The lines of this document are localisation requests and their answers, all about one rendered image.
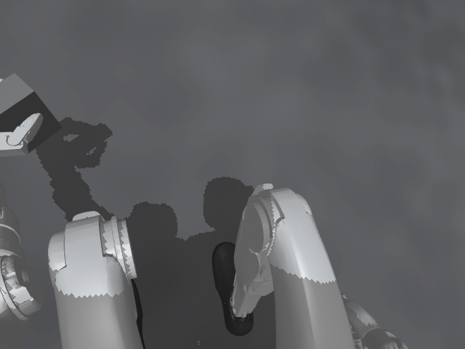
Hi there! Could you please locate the left robot hand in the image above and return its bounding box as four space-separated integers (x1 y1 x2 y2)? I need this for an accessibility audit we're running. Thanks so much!
0 78 43 157

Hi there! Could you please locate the right robot arm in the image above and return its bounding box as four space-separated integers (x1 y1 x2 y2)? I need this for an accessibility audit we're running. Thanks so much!
362 328 408 349

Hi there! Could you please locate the carton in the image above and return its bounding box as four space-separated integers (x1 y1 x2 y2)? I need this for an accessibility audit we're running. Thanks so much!
0 73 62 153

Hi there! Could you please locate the right robot hand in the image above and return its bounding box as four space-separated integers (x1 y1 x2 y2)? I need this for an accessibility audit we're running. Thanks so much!
341 293 381 349

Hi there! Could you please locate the right robot foot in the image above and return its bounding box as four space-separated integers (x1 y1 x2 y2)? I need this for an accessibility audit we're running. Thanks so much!
212 242 254 336

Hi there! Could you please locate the left robot arm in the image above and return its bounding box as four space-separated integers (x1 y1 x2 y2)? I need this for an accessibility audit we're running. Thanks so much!
0 183 44 349

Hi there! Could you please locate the left robot foot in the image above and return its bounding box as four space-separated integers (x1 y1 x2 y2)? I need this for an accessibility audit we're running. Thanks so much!
131 279 145 349

